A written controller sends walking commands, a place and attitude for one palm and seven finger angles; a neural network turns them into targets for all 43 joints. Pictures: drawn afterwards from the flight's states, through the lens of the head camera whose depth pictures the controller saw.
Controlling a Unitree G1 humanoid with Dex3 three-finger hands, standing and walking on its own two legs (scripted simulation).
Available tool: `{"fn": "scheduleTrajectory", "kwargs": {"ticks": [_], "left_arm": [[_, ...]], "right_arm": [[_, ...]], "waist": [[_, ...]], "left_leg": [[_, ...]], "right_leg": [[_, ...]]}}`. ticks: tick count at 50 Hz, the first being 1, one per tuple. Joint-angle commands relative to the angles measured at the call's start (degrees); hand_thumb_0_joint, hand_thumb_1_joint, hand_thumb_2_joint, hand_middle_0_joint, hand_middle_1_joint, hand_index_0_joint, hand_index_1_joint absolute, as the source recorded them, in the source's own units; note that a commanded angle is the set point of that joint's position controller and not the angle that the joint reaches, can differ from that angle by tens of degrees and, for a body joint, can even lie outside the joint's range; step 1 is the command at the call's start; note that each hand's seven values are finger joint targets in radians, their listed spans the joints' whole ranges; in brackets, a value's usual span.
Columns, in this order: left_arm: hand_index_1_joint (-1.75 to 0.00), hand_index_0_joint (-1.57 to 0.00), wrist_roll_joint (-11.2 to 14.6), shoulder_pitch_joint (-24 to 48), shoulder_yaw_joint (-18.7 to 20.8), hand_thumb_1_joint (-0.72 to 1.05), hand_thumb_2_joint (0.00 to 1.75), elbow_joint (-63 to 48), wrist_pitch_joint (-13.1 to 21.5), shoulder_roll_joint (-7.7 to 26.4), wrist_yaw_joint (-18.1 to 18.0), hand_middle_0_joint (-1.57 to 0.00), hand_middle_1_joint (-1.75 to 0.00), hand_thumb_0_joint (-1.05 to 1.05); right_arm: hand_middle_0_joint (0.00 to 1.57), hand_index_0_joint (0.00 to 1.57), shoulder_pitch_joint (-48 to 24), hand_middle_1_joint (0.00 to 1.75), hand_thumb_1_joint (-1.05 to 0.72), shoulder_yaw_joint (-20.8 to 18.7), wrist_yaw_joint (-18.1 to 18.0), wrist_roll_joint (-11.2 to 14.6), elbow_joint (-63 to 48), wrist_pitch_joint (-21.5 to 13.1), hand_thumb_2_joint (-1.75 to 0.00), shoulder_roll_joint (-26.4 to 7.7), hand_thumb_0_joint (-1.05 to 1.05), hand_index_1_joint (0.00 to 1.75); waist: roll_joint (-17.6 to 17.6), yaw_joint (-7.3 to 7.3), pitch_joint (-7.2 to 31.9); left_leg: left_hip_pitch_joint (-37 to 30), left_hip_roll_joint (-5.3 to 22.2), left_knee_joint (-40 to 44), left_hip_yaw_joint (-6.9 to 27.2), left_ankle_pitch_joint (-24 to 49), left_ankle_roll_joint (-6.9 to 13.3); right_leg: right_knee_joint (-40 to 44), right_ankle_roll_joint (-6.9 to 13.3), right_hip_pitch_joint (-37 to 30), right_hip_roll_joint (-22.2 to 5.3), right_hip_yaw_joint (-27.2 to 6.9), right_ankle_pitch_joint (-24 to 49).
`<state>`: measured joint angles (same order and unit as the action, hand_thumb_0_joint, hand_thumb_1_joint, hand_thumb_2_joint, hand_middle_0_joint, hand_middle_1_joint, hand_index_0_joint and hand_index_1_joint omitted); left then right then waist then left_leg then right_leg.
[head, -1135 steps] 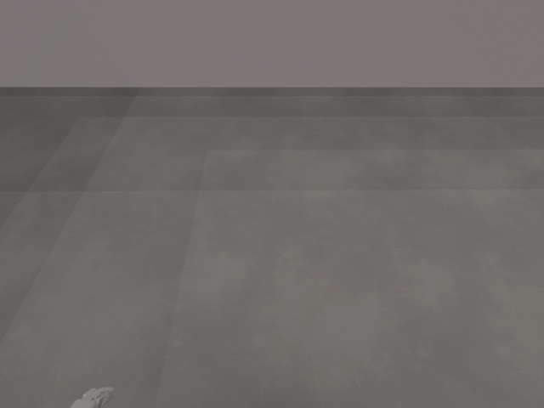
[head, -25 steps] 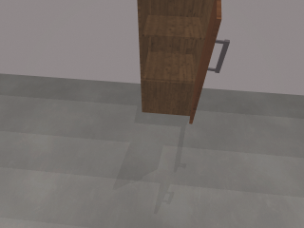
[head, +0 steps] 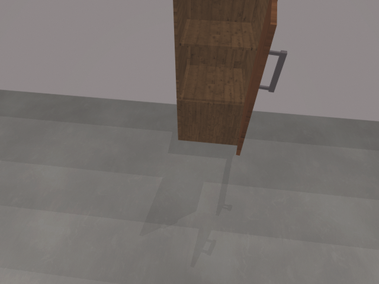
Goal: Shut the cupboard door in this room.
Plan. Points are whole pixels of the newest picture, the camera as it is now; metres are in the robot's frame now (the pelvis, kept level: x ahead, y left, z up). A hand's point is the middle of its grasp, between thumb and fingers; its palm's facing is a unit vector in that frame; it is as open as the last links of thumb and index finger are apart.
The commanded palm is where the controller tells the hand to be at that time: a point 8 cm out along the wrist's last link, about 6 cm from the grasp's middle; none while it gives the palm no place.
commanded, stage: turn or walk to find it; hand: left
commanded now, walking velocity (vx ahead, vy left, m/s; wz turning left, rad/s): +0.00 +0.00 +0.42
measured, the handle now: (271, 71) +0.78 -0.24 +0.05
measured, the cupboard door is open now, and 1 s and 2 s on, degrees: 82 82 82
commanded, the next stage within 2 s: stand and wait in 1.12 s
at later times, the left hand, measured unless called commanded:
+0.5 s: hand out of the picture +0.01 +0.23 -0.19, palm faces +0.17 -0.96 -0.20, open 7.4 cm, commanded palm none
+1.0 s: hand out of the picture -0.02 +0.16 -0.15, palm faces +0.38 -0.88 -0.29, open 7.4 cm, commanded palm none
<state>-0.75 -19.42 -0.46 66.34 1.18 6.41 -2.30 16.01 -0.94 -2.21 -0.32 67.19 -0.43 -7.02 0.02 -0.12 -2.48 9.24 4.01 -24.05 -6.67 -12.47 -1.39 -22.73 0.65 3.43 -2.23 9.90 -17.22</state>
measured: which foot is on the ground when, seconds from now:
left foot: down 0.00-0.82, up 0.84-1.00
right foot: down 0.00-0.36, up 0.38-0.80, down 0.82-1.00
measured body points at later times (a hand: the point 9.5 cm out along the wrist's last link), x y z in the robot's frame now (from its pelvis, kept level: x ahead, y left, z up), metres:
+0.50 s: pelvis -0.01 +0.03 -0.01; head +0.04 +0.06 +0.43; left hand +0.00 +0.28 -0.17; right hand +0.05 -0.20 -0.16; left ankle +0.00 +0.12 -0.74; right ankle -0.06 -0.11 -0.67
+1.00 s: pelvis -0.01 -0.05 +0.00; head +0.04 -0.07 +0.44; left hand -0.04 +0.20 -0.13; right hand +0.14 -0.27 -0.17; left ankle -0.08 +0.09 -0.65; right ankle +0.01 -0.13 -0.74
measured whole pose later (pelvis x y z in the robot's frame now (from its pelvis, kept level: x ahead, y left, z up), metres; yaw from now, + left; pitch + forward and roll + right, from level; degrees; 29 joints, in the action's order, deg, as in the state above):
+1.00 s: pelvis -0.01 -0.05 +0.00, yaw +23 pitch +0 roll +3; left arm -1.2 -12.4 1.7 53.3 -0.7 9.5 -1.0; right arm 10.7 -5.9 0.7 -1.4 55.6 3.9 -14.9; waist 2.6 1.1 -4.1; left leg 30.8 -0.7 -66.3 2.3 -19.9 -2.9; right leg -29.8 2.1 12.6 -4.0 8.2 -17.8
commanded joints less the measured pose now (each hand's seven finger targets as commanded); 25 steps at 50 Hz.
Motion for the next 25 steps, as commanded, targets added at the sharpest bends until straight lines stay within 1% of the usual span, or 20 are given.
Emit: {"fn": "scheduleTrajectory", "kwargs": {"ticks": [1, 5, 7, 8, 9, 10, 11, 12, 13, 14, 15, 16, 17, 18, 19, 20, 21, 22, 24, 25], "left_arm": [[-0.3, -0.2, 0.22, -4.89, 1.11, 0.9, 0.9, -1.12, 0.24, 5.57, -0.58, -0.2, -0.3, 0.0], [-0.3, -0.2, 0.28, -3.81, 2.21, 0.9, 0.9, -2.51, -0.56, 7.22, -0.77, -0.2, -0.3, 0.0], [-0.3, -0.2, 0.2, -3.12, 2.88, 0.9, 0.9, -3.37, -0.96, 8.29, -0.79, -0.2, -0.3, 0.0], [-0.3, -0.2, 0.14, -2.61, 3.31, 0.9, 0.9, -3.98, -1.11, 9.04, -0.78, -0.2, -0.3, 0.0], [-0.3, -0.2, 0.03, -2.15, 3.7, 0.9, 0.9, -4.5, -1.25, 9.83, -0.74, -0.2, -0.3, 0.0], [-0.3, -0.2, -0.17, -1.67, 3.94, 0.9, 0.9, -4.91, -1.42, 10.34, -0.7, -0.2, -0.3, 0.0], [-0.3, -0.2, -0.39, -0.81, 4.13, 0.9, 0.9, -5.47, -1.46, 10.65, -0.6, -0.2, -0.3, 0.0], [-0.3, -0.2, -0.7, 0.14, 4.32, 0.9, 0.9, -6.04, -1.37, 10.94, -0.51, -0.2, -0.3, 0.0], [-0.3, -0.2, -0.94, 1.26, 4.56, 0.9, 0.9, -6.66, -1.32, 11.4, -0.45, -0.2, -0.3, 0.0], [-0.3, -0.2, -1.14, 1.96, 4.75, 0.9, 0.9, -7.23, -1.26, 11.66, -0.41, -0.2, -0.3, 0.0], [-0.3, -0.2, -1.13, 2.75, 4.87, 0.9, 0.9, -7.54, -1.34, 11.85, -0.34, -0.2, -0.3, 0.0], [-0.3, -0.2, -0.92, 3.6, 5.11, 0.9, 0.9, -8.05, -1.38, 12.2, -0.15, -0.2, -0.3, 0.0], [-0.3, -0.2, -0.33, 3.97, 5.19, 0.9, 0.9, -8.97, -1.71, 11.74, 0.13, -0.2, -0.3, 0.0], [-0.3, -0.2, 0.39, 3.25, 4.78, 0.9, 0.9, -10.69, -1.89, 8.62, 0.37, -0.2, -0.3, 0.0], [-0.3, -0.2, 0.16, 5.67, 4.2, 0.9, 0.9, -12.29, -2.08, 7.89, 0.06, -0.2, -0.3, 0.0], [-0.3, -0.2, -0.02, 7.63, 4.17, 0.9, 0.9, -12.04, -2.77, 8.37, -0.19, -0.2, -0.3, 0.0], [-0.3, -0.2, -0.09, 8.9, 4.45, 0.9, 0.9, -12.18, -2.79, 8.86, 0.08, -0.2, -0.3, 0.0], [-0.3, -0.2, -0.27, 9.43, 4.74, 0.9, 0.9, -12.42, -2.6, 8.73, 0.44, -0.2, -0.3, 0.0], [-0.3, -0.2, -0.33, 9.01, 4.86, 0.9, 0.9, -12.16, -2.5, 8.73, 0.92, -0.2, -0.3, 0.0], [-0.3, -0.2, -0.32, 8.57, 4.85, 0.9, 0.9, -12.15, -2.46, 8.73, 1.12, -0.2, -0.3, 0.0]], "right_arm": [[0.2, 0.2, 3.85, 0.3, -0.9, -0.43, 0.12, 0.02, -1.17, -0.51, -0.9, -4.1, 0.0, 0.3], [0.2, 0.2, 2.91, 0.3, -0.9, -0.86, 0.32, -0.11, -2.33, 0.3, -0.9, -4.65, 0.0, 0.3], [0.2, 0.2, 2.12, 0.3, -0.9, -1.16, 0.54, -0.28, -3.23, 0.8, -0.9, -4.52, 0.0, 0.3], [0.2, 0.2, 2.03, 0.3, -0.9, -1.28, 0.66, -0.31, -3.75, 0.98, -0.9, -4.56, 0.0, 0.3], [0.2, 0.2, 1.61, 0.3, -0.9, -1.55, 0.78, -0.27, -4.32, 1.2, -0.9, -4.3, 0.0, 0.3], [0.2, 0.2, 0.73, 0.3, -0.9, -1.78, 0.87, -0.3, -5.17, 1.53, -0.9, -4.49, 0.0, 0.3], [0.2, 0.2, -0.53, 0.3, -0.9, -2.11, 0.99, -0.37, -5.83, 1.76, -0.9, -4.34, 0.0, 0.3], [0.2, 0.2, -0.97, 0.3, -0.9, -2.39, 1.13, -0.39, -6.49, 1.88, -0.9, -4.38, 0.0, 0.3], [0.2, 0.2, -1.17, 0.3, -0.9, -2.56, 1.28, -0.33, -7.14, 1.92, -0.9, -4.55, 0.0, 0.3], [0.2, 0.2, -1.46, 0.3, -0.9, -2.65, 1.48, -0.25, -7.72, 1.83, -0.9, -4.49, 0.0, 0.3], [0.2, 0.2, -1.24, 0.3, -0.9, -2.76, 1.63, -0.12, -8.14, 1.71, -0.9, -4.62, 0.0, 0.3], [0.2, 0.2, 0.58, 0.3, -0.9, -2.75, 1.79, -0.18, -7.99, 1.39, -0.9, -4.96, 0.0, 0.3], [0.2, 0.2, 3.66, 0.3, -0.9, -3.14, 1.8, -0.36, -7.75, 0.85, -0.9, -7.16, 0.0, 0.3], [0.2, 0.2, 6.55, 0.3, -0.9, -4.12, 1.41, -0.84, -7.72, 0.41, -0.9, -12.03, 0.0, 0.3], [0.2, 0.2, 8.39, 0.3, -0.9, -4.55, 0.9, -0.63, -6.76, 0.59, -0.9, -13.72, 0.0, 0.3], [0.2, 0.2, 7.66, 0.3, -0.9, -4.54, 0.45, -0.71, -6.59, 0.44, -0.9, -13.66, 0.0, 0.3], [0.2, 0.2, 5.54, 0.3, -0.9, -4.55, 0.32, -0.68, -7.68, 0.25, -0.9, -12.63, 0.0, 0.3], [0.2, 0.2, 3.32, 0.3, -0.9, -4.4, 0.33, -0.88, -8.67, 0.13, -0.9, -12.31, 0.0, 0.3], [0.2, 0.2, 0.27, 0.3, -0.9, -4.12, 0.37, -0.93, -10.05, -0.14, -0.9, -11.78, 0.0, 0.3], [0.2, 0.2, -0.35, 0.3, -0.9, -4.17, 0.4, -0.86, -10.69, -0.31, -0.9, -11.96, 0.0, 0.3]], "waist": [[-0.62, 0.04, -4.02], [-1.05, -0.3, -3.54], [-2.97, -0.35, -4.02], [-4.37, -0.35, -3.71], [-5.65, -0.61, -3.74], [-7.03, -0.85, -4.48], [-7.74, -1.0, -5.55], [-8.19, -0.83, -5.56], [-8.74, -0.72, -5.46], [-8.41, -0.58, -5.21], [-6.94, -0.09, -4.73], [-4.72, 0.91, -2.81], [2.96, 2.25, -0.49], [16.81, 2.74, 1.63], [17.45, 3.6, 3.42], [16.4, 3.55, 3.96], [11.62, 3.15, 3.42], [9.4, 2.3, 3.61], [6.11, 1.06, 4.46], [4.15, 0.66, 5.04]], "left_leg": [[0.12, 3.38, 2.58, 4.41, 10.25, 1.81], [4.08, 2.79, -1.44, 4.14, 10.82, 1.49], [7.08, 2.04, -4.55, 3.2, 8.5, 1.2], [8.46, 1.63, -6.82, 2.65, 7.22, 1.04], [9.92, 1.2, -9.74, 2.11, 4.42, 0.88], [11.22, 0.94, -13.41, 1.49, -0.18, 0.66], [12.7, 0.81, -17.38, 1.34, -6.8, 0.41], [14.05, 0.93, -20.58, 1.63, -10.44, 0.28], [14.46, 1.27, -22.01, 1.8, -12.49, 0.14], [14.33, 1.72, -20.74, 1.7, -13.06, 0.05], [12.44, 1.94, -17.37, 1.65, -10.58, 0.06], [9.19, 1.92, -11.27, 1.93, -3.9, 0.41], [4.2, 4.57, -3.77, 8.21, 12.41, 2.55], [-0.79, 14.25, 1.62, 24.4, 31.35, 8.85], [-2.01, 19.02, 4.62, 28.36, 36.91, 13.89], [-1.54, 18.09, 5.4, 28.58, 28.96, 14.08], [-0.36, 16.94, 5.89, 27.53, 22.36, 13.8], [-0.94, 15.02, 5.29, 25.42, 19.68, 12.92], [-0.5, 11.78, 5.53, 20.92, 17.05, 11.09], [-0.68, 10.97, 5.87, 19.89, 16.56, 10.69]], "right_leg": [[5.43, 0.03, 5.07, -6.77, -5.26, 12.92], [2.44, 0.4, 4.06, -8.08, -4.17, 12.82], [2.37, 1.17, 4.66, -9.94, -4.74, 10.59], [2.55, 2.03, 4.52, -11.52, -5.36, 10.29], [3.3, 3.25, 4.99, -13.53, -6.1, 9.63], [4.4, 4.64, 6.27, -15.63, -6.93, 9.03], [5.11, 6.27, 7.62, -17.73, -7.98, 10.44], [4.59, 7.5, 7.74, -19.26, -8.21, 14.11], [3.54, 8.07, 7.98, -20.25, -7.32, 17.1], [1.62, 8.07, 7.7, -20.48, -6.17, 20.45], [-1.12, 6.99, 8.36, -19.87, -4.66, 21.12], [-6.28, 4.87, 8.25, -17.87, -1.92, 21.44], [-14.77, 0.8, 11.8, -12.86, 1.61, 15.88], [-26.78, -3.76, 19.44, -4.74, 3.57, -4.75], [-37.44, -3.83, 22.6, -2.06, -2.14, -22.63], [-42.25, -3.09, 24.5, -3.28, -6.93, -20.74], [-44.23, -2.96, 26.62, -3.87, -8.03, -17.15], [-44.96, -3.14, 28.12, -3.96, -8.81, -13.57], [-44.38, -3.78, 27.42, -3.5, -8.97, -8.45], [-43.65, -4.09, 27.16, -3.35, -8.78, -7.05]]}}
